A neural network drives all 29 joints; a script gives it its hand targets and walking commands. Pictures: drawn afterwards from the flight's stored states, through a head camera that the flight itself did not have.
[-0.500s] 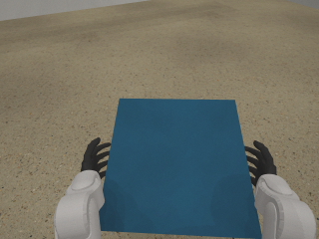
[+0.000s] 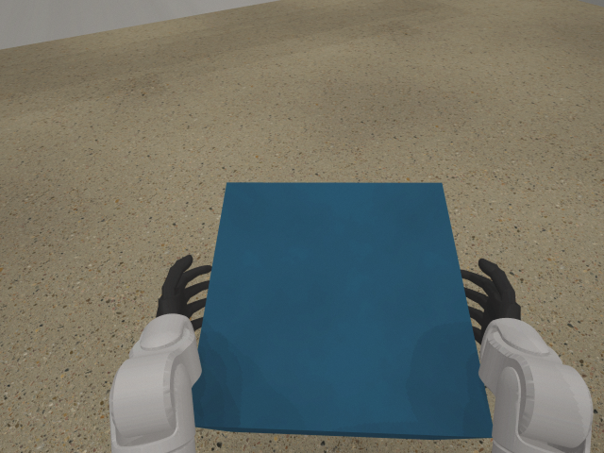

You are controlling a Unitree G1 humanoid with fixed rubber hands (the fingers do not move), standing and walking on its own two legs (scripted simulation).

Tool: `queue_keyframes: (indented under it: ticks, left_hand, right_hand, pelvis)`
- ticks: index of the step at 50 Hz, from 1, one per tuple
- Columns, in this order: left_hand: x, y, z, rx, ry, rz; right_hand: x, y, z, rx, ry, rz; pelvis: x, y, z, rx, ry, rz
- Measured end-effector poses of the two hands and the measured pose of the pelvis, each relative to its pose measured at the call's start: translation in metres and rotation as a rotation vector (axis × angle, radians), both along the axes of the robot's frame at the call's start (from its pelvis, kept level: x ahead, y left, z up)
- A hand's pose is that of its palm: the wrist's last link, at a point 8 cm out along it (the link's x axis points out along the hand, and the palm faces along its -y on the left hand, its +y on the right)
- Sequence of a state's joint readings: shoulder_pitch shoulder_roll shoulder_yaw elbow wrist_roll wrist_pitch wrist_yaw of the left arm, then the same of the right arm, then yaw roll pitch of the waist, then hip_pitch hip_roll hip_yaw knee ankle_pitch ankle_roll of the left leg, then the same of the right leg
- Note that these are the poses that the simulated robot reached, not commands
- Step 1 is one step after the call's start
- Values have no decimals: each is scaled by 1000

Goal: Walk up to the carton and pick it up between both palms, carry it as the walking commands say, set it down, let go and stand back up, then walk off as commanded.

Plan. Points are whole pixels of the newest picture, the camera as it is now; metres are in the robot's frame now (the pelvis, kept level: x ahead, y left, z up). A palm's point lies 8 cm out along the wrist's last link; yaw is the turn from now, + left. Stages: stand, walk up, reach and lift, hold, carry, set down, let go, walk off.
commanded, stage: carry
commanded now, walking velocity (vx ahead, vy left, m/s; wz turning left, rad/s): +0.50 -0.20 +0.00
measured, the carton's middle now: (331, 313) +0.31 -0.01 +0.03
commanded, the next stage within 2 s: none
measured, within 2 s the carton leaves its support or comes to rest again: neither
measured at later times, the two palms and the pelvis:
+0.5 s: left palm (260, 155) +0.59 +0.11 +0.10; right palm (470, 158) +0.55 -0.25 +0.11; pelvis +0.32 -0.05 +0.01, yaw -4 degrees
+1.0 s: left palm (311, 72) +0.88 +0.01 +0.12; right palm (466, 67) +0.90 -0.34 +0.11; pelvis +0.63 -0.18 +0.02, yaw +1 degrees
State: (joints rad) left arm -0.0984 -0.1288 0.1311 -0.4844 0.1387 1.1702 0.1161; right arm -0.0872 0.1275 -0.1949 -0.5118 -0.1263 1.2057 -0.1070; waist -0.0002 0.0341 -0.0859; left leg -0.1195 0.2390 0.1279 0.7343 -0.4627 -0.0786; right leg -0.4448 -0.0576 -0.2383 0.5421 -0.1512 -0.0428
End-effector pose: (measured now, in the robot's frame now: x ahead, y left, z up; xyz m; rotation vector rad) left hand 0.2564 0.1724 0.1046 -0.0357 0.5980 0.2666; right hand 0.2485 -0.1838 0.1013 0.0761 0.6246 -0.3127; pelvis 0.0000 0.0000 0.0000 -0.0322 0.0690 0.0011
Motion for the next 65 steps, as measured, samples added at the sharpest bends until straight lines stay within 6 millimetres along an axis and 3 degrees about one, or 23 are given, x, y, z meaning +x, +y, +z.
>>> queue_keyframes:
  ticks: [6,11,15,20,23,29,36,41,48,54,59,65]
  left_hand:
    - [54,-13,11,17,49,61]
    - [113,-25,21,12,13,60]
    - [173,-35,16,-12,-10,32]
    - [258,-44,-6,-50,-12,-14]
    - [303,-55,-10,-50,36,-52]
    - [385,-83,3,-44,60,-110]
    - [474,-116,11,-35,7,-70]
    - [537,-145,3,0,-10,-16]
    - [598,-158,10,12,54,67]
    - [669,-168,17,7,13,52]
    - [741,-177,4,-33,-11,7]
    - [804,-197,2,-35,39,-49]
  right_hand:
    - [76,-13,4,19,45,63]
    - [137,-25,15,9,9,66]
    - [185,-35,17,-14,-14,37]
    - [252,-44,7,-53,-16,-11]
    - [283,-54,3,-47,31,-54]
    - [343,-79,17,-45,55,-111]
    - [447,-113,25,-43,1,-71]
    - [533,-145,6,-4,-18,-18]
    - [624,-157,6,15,41,64]
    - [690,-168,14,5,-1,52]
    - [743,-176,12,-29,-26,2]
    - [783,-196,11,-33,23,-63]
  pelvis:
    - [66,-25,21,39,15,24]
    - [129,-37,25,44,13,11]
    - [186,-42,18,31,3,-3]
    - [264,-42,-2,39,-22,-45]
    - [299,-43,3,30,-12,-69]
    - [369,-57,24,4,13,-72]
    - [461,-100,21,5,19,-53]
    - [535,-142,1,-1,0,-6]
    - [611,-171,22,37,18,24]
    - [680,-179,23,35,10,3]
    - [742,-179,6,25,-17,-27]
    - [788,-183,13,41,1,-62]
